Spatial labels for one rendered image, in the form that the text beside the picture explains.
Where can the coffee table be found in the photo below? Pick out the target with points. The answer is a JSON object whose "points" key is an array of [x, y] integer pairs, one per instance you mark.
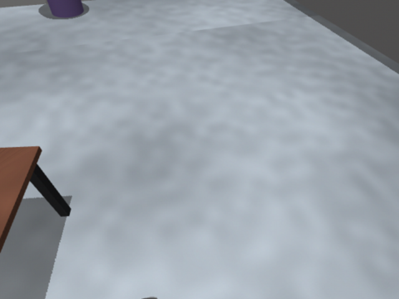
{"points": [[18, 166]]}

